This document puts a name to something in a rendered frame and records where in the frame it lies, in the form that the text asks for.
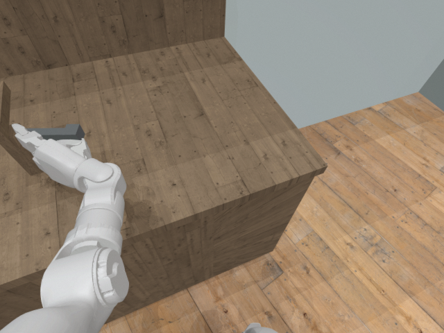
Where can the counter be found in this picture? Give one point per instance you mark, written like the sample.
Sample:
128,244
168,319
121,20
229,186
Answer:
214,167

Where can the robot left hand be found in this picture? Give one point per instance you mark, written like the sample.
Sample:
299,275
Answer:
59,159

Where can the left robot forearm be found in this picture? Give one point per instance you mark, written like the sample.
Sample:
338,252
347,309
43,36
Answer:
100,216

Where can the left robot upper arm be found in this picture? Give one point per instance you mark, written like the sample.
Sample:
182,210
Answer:
79,293

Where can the robot right shin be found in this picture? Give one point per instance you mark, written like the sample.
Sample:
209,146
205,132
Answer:
253,325

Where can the tap lever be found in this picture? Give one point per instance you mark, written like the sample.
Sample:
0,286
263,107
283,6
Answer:
71,131

